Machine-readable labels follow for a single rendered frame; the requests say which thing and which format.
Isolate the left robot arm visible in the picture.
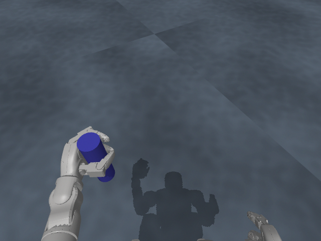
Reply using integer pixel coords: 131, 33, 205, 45
41, 175, 83, 241

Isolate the left robot hand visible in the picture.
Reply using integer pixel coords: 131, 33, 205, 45
61, 127, 115, 180

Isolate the can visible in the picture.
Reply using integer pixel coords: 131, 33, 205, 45
77, 133, 115, 182

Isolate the right robot hand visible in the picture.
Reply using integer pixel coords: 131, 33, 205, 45
245, 211, 282, 241

